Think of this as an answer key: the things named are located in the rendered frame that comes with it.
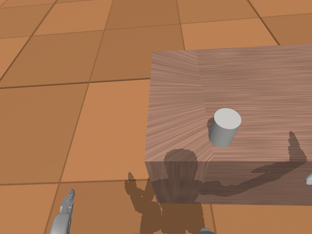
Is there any left robot hand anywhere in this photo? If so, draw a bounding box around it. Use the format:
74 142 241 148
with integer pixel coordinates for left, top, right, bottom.
49 189 75 234

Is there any can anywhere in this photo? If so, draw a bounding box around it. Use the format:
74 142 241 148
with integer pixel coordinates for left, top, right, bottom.
209 108 241 148

